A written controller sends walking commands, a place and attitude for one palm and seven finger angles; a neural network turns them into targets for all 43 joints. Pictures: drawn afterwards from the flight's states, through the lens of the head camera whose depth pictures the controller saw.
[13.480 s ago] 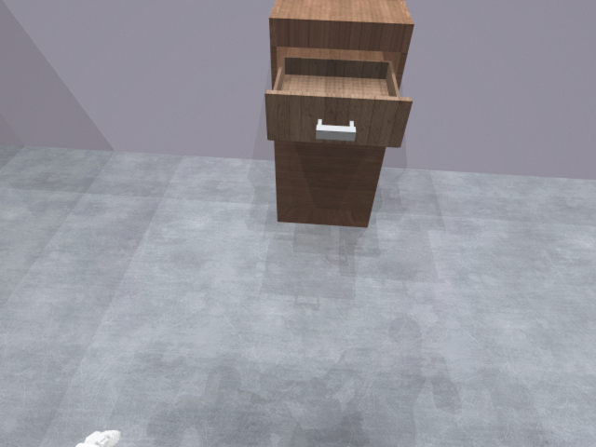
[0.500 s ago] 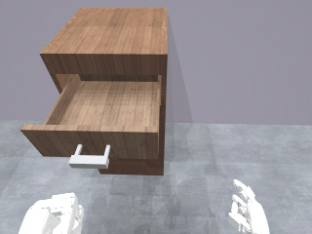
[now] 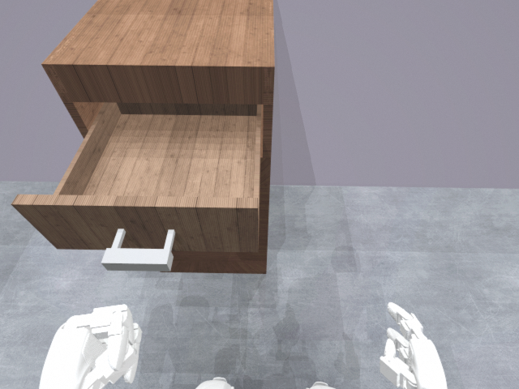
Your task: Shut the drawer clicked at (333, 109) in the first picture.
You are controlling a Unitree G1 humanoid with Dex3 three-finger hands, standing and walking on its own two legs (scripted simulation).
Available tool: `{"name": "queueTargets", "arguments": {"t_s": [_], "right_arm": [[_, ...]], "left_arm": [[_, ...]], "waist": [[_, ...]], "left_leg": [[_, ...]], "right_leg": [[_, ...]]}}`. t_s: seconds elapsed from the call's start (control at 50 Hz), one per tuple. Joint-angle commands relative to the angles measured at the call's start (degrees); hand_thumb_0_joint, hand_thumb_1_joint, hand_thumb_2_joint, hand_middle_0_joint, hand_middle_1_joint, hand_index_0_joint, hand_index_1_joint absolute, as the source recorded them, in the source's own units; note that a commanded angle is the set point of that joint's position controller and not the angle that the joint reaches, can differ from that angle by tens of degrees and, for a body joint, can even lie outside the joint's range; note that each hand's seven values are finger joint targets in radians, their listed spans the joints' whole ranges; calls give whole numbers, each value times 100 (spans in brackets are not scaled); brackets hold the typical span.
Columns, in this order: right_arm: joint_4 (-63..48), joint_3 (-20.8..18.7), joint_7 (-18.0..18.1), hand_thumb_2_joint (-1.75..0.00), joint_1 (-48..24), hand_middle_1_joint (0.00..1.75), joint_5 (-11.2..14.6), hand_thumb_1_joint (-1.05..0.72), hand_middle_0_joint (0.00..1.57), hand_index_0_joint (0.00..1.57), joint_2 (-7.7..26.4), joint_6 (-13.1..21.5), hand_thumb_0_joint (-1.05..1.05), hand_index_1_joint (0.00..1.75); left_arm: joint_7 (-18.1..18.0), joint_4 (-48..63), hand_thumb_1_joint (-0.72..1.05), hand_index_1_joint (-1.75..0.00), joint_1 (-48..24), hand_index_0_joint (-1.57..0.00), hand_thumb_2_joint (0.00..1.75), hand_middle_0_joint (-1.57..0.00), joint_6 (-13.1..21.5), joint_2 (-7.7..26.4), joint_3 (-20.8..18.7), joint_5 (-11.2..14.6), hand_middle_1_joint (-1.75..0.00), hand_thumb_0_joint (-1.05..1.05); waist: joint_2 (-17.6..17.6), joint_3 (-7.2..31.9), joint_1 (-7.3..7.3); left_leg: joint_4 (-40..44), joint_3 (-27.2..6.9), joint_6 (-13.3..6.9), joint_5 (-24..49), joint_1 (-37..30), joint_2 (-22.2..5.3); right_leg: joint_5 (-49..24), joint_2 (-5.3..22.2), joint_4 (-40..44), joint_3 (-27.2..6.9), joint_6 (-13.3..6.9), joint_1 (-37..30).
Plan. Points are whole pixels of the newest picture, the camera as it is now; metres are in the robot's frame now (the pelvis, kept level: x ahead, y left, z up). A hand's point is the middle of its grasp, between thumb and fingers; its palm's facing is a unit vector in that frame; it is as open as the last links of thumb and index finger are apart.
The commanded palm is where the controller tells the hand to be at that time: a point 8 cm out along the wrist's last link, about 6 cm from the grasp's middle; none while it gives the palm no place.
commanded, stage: bring the fist close to the handle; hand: left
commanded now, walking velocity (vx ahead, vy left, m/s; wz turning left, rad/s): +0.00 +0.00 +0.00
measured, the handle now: (142, 247) +0.33 +0.22 +0.02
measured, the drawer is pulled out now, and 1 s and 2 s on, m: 0.26 0.26 0.22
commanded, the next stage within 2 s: push the drawer shut in 0.96 s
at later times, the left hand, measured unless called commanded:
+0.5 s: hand (153, 336) +0.19 +0.16 +0.03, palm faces +0.05 -1.00 -0.04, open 3.3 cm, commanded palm +0.16 +0.22 +0.02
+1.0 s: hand (159, 330) +0.20 +0.16 +0.01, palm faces +0.04 -1.00 -0.05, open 3.3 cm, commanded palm +0.17 +0.22 +0.02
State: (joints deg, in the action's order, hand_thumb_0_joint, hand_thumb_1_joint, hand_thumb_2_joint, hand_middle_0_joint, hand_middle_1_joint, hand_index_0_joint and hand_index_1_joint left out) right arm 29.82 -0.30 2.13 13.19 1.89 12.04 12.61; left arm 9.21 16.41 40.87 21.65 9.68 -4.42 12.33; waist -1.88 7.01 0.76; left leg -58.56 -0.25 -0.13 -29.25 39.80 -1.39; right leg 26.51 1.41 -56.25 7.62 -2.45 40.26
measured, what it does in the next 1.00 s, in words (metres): stands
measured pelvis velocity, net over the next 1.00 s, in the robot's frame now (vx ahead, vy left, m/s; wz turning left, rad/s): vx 0.00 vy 0.00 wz -0.01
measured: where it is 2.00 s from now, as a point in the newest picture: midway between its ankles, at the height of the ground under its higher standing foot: outside the picture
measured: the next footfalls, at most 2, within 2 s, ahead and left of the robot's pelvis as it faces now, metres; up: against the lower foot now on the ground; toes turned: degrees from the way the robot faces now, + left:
none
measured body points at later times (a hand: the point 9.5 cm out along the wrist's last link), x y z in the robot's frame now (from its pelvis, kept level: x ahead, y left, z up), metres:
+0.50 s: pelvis -0.01 +0.01 -0.03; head +0.06 +0.01 +0.42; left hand +0.18 +0.22 +0.03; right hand +0.19 -0.22 -0.10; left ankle +0.00 +0.12 -0.68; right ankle +0.02 -0.10 -0.68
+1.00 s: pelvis +0.00 +0.00 -0.03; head +0.07 +0.01 +0.41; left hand +0.19 +0.21 +0.02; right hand +0.18 -0.23 -0.11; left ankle +0.00 +0.12 -0.68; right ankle +0.02 -0.10 -0.68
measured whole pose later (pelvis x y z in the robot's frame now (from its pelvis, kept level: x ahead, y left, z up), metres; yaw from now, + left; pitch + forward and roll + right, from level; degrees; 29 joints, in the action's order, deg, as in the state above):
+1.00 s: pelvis +0.00 +0.00 -0.03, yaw +0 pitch +18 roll -2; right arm 26.3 0.5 1.8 13.3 0.6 13.0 7.4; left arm 4.8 9.0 30.7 23.2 10.0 -2.5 10.2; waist -1.3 9.5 -0.8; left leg -69.0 -0.4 -0.4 -32.9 53.6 -1.5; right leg 29.8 1.8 -66.3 7.5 -2.5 54.0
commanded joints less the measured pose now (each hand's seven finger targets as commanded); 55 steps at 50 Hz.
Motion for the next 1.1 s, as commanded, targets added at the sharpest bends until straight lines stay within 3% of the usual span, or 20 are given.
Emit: {"name": "queueTargets", "arguments": {"t_s": [0.0, 0.08, 0.1, 0.14, 0.2, 0.26, 0.32, 0.4, 0.48, 0.54, 0.62, 0.66, 0.7, 0.8, 0.96, 1.0, 1.08], "right_arm": [[-977, -274, 68, -90, -499, 30, -1, -90, 20, 20, 629, 288, 0, 30], [-989, -274, 46, -90, -403, 30, -34, -90, 20, 20, 644, 303, 0, 30], [-960, -283, 56, -90, -408, 30, -48, -90, 20, 20, 664, 274, 0, 30], [-978, -292, 43, -90, -367, 30, -54, -90, 20, 20, 655, 254, 0, 30], [-999, -266, 27, -90, -411, 30, -78, -90, 20, 20, 691, 209, 0, 30], [-1059, -278, 22, -90, -359, 30, -83, -90, 20, 20, 708, 164, 0, 30], [-1084, -280, 13, -90, -327, 30, -93, -90, 20, 20, 711, 110, 0, 30], [-1074, -277, 10, -90, -342, 30, -110, -90, 20, 20, 721, 36, 0, 30], [-1094, -290, -25, -90, -310, 30, -127, -90, 20, 20, 715, -13, 0, 30], [-1100, -267, -30, -90, -306, 30, -148, -90, 20, 20, 751, -60, 0, 30], [-1215, -267, -15, -90, -288, 30, -128, -90, 20, 20, 742, -109, 0, 30], [-1240, -256, -18, -90, -254, 30, -108, -90, 20, 20, 726, -145, 0, 30], [-1218, -244, -1, -90, -257, 30, -110, -90, 20, 20, 731, -174, 0, 30], [-1185, -253, 20, -90, -293, 30, -77, -90, 20, 20, 746, -252, 0, 30], [-1226, -233, 24, -90, -200, 30, -115, -90, 20, 20, 730, -188, 0, 30], [-1173, -252, 18, -90, -186, 30, -114, -90, 20, 20, 737, -209, 0, 30], [-1194, -256, -2, -90, -213, 30, -111, -90, 20, 20, 747, -249, 0, 30]], "left_arm": [[-36, 913, 90, -160, 239, -140, 90, -140, 374, 402, -299, 77, -160, 0], [-65, 959, 90, -160, -57, -140, 90, -140, 539, 346, -146, 49, -160, 0], [-109, 890, 90, -160, -95, -140, 90, -140, 569, 509, -309, 11, -160, 0], [-122, 815, 90, -160, -60, -140, 90, -140, 656, 434, -266, -16, -160, 0], [-193, 705, 90, -160, -342, -140, 90, -140, 664, 370, -136, -83, -160, 0], [-212, 622, 90, -160, -365, -140, 90, -140, 657, 330, -131, -66, -160, 0], [-246, 671, 90, -160, -389, -140, 90, -140, 646, 303, -79, -106, -160, 0], [-348, 569, 90, -160, -668, -140, 90, -140, 644, 405, -108, -169, -160, 0], [-405, 437, 90, -160, -616, -140, 90, -140, 714, 277, -3, -209, -160, 0], [-447, 329, 90, -160, -1032, -140, 90, -140, 760, 327, 6, -271, -160, 0], [-476, 666, 90, -160, -904, -140, 90, -140, 786, 469, -127, -218, -160, 0], [-490, 782, 90, -160, -889, -140, 90, -140, 726, 484, -111, -180, -160, 0], [-511, 711, 90, -160, -966, -140, 90, -140, 663, 455, -61, -181, -160, 0], [-456, 210, 90, -160, -808, -140, 90, -140, 468, 422, -132, -170, -160, 0], [-482, 655, 90, -160, -934, -140, 90, -140, 686, 489, -122, -126, -160, 0], [-510, 550, 90, -160, -913, -140, 90, -140, 725, 614, -273, -140, -160, 0], [-467, 326, 90, -160, -906, -140, 90, -140, 672, 491, -190, -143, -160, 0]], "waist": [[206, 591, -30], [129, 732, -94], [236, 773, -74], [87, 865, -57], [6, 765, -118], [124, 998, -102], [-28, 1261, -75], [85, 1184, -134], [69, 1238, -138], [105, 1204, -211], [-29, 1610, -76], [-136, 1644, -97], [23, 1591, -180], [328, 1171, -228], [-93, 1488, -167], [-18, 1477, -171], [130, 1280, -230]], "left_leg": [[737, -128, -146, 1400, 80, 186], [629, -151, -126, 1365, 132, 175], [581, -164, -134, 1363, 217, 161], [523, -150, -118, 1371, 229, 165], [461, -189, -115, 1209, 384, 150], [347, -177, -110, 1151, 500, 163], [287, -187, -101, 1403, 425, 151], [163, -217, -104, 1314, 656, 134], [23, -195, -85, 1338, 752, 136], [-83, -228, -90, 1107, 939, 135], [-22, -195, -104, 1170, 817, 142], [-12, -166, -108, 1251, 756, 148], [-7, -202, -122, 1201, 807, 134], [-24, -187, -125, 923, 1073, 139], [-54, -167, -124, 1259, 813, 153], [-67, -174, -116, 1322, 858, 149], [-107, -146, -114, 1173, 1014, 157]], "right_leg": [[-993, -71, 911, -547, 129, -782], [-971, -89, 700, -488, 128, -561], [-938, -101, 654, -482, 119, -537], [-957, -106, 536, -466, 107, -428], [-755, -117, 410, -404, 97, -158], [-711, -108, 327, -452, 100, -157], [-990, -120, 150, -396, 87, -130], [-903, -131, 47, -406, 85, 37], [-976, -119, -83, -403, 86, 191], [-723, -122, -167, -428, 84, 419], [-737, -116, -144, -484, 68, 141], [-868, -112, -87, -492, 81, 70], [-806, -132, -65, -476, 97, 92], [-514, -123, 101, -534, 122, 135], [-921, -103, -20, -522, 97, 60], [-991, -117, -42, -503, 91, 38], [-894, -100, 9, -545, 123, 85]]}}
